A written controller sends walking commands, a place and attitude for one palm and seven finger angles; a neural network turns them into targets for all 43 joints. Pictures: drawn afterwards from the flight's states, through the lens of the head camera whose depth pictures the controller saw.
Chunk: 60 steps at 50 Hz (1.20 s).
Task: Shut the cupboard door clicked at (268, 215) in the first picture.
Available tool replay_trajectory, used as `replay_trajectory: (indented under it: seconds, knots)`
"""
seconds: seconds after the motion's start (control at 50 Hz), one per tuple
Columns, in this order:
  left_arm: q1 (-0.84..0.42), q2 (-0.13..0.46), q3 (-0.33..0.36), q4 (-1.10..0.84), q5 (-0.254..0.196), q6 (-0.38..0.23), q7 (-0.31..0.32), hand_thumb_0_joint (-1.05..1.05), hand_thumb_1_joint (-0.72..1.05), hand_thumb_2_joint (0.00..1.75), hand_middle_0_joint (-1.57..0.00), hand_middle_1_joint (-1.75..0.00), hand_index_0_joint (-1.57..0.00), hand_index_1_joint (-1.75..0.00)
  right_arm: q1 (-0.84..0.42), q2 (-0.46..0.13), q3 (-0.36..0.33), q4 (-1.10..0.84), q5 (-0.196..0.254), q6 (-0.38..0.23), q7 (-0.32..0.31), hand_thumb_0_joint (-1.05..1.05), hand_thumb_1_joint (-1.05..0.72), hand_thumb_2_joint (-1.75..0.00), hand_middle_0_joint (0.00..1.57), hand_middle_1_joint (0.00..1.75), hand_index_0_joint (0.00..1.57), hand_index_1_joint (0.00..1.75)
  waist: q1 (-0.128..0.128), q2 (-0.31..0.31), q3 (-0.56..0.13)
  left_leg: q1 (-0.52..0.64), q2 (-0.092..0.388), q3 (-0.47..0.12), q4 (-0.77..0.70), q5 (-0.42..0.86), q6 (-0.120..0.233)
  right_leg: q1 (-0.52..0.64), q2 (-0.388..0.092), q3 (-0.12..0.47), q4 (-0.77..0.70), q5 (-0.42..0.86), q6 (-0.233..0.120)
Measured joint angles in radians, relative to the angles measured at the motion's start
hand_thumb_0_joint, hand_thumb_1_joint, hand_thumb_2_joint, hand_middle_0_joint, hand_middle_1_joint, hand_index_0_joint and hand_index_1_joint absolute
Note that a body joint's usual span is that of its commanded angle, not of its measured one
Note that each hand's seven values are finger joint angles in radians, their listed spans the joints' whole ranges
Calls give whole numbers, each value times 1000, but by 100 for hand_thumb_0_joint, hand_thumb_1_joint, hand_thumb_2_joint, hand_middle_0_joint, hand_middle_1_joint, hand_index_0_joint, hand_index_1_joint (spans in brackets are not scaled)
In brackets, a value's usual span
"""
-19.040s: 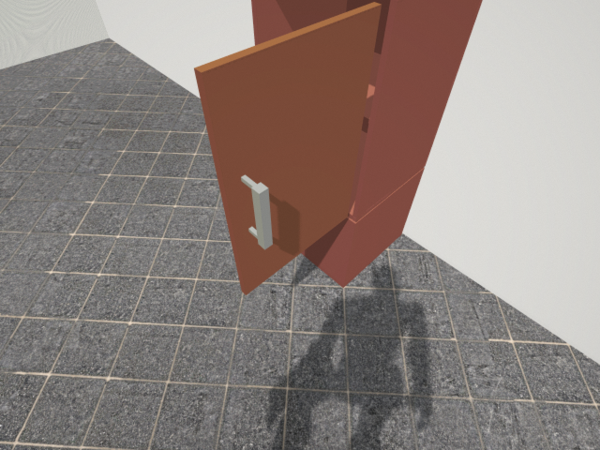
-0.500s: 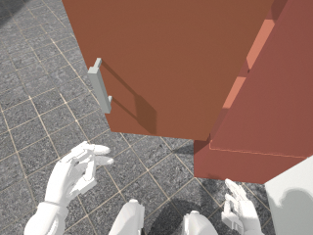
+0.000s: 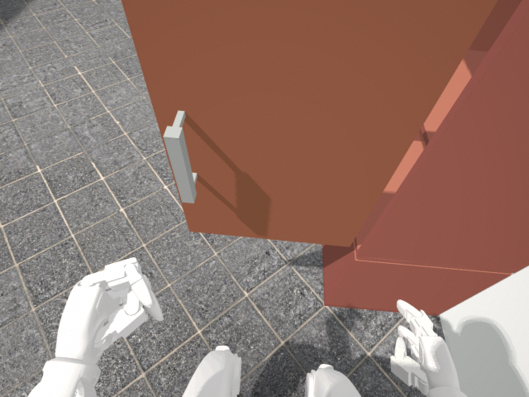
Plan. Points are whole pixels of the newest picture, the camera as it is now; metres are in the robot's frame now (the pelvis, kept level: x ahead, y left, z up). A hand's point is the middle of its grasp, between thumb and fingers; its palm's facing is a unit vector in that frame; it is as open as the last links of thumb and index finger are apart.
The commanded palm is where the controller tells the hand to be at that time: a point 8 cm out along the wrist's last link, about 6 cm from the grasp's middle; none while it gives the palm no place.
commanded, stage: raise the hand and make a fist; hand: left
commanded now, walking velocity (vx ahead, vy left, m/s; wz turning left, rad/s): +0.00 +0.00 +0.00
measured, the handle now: (185, 159) +0.46 +0.18 +0.06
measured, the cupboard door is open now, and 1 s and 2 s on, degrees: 90 90 90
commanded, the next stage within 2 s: bring the fist close to the handle in 0.72 s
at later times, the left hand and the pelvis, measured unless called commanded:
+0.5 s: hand (140, 303) +0.22 +0.18 +0.06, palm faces -0.03 -1.00 -0.03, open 3.1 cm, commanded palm +0.20 +0.23 +0.06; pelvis +0.00 -0.01 +0.00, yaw +0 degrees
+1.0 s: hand (156, 296) +0.23 +0.16 +0.06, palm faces -0.04 -1.00 -0.03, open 3.1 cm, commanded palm +0.23 +0.22 +0.06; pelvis +0.00 -0.02 +0.00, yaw +0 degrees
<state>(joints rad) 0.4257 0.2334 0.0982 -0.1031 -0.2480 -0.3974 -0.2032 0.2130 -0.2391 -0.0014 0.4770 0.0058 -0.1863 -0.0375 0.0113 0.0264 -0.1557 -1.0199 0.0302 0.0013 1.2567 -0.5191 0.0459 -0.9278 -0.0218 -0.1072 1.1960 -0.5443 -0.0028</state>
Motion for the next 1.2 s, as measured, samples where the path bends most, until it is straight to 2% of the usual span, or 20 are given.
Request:
replay_trajectory:
  seconds: [0.26, 0.44, 0.56, 0.88, 1.04, 1.2]
  knots:
    - [-28, 18, 28, 29, -18, 31, -41, 2, 90, 90, -128, -148, -128, -148, 16, 16, 39, -14, 2, 20, 4, 1, -90, -90, 20, 30, 21, 30, 10, 13, -1, 22, 1, -9, -14, 3, -4, 27, 4, -8, -21, 4, -3]
    - [-39, 25, 49, 46, -43, 33, -64, 2, 90, 90, -130, -150, -129, -150, 46, -3, 24, 14, 9, 13, -1, 1, -90, -90, 20, 30, 21, 30, 0, 20, 0, 26, 5, -8, -22, 5, -9, 27, 8, -6, -24, 4, -8]
    - [-37, 20, 44, 55, -43, 26, -62, 2, 90, 90, -130, -150, -129, -150, 52, -12, 12, 18, 11, 11, -4, 1, -90, -90, 20, 30, 20, 30, -5, 18, -1, 25, 7, -4, -23, 4, -13, 20, 9, -1, -17, 1, -12]
    - [-41, 10, 35, 62, -49, 15, -68, 2, 90, 90, -130, -150, -130, -150, 28, -4, 16, 10, 14, 15, -6, 1, -90, -90, 20, 30, 20, 30, 6, 20, -8, 18, 11, -9, -11, -1, -24, 9, 14, -5, 3, -10, -23]
    - [-144, 14, 22, 110, -36, 22, -63, 2, 90, 90, -130, -150, -130, -150, 19, -11, 25, 22, 14, 11, -10, 1, -90, -90, 20, 30, 20, 30, 10, 24, -4, -1, 10, -16, 6, -3, -25, -6, 13, -12, 17, -13, -25]
    - [-271, 11, 14, 188, -17, 66, -35, 2, 90, 90, -130, -150, -130, -150, 30, -11, 30, 41, 17, 22, -6, 1, -90, -90, 20, 30, 20, 30, -5, 24, 2, 14, 10, -6, -23, 10, -22, 3, 13, -1, -7, 1, -22]
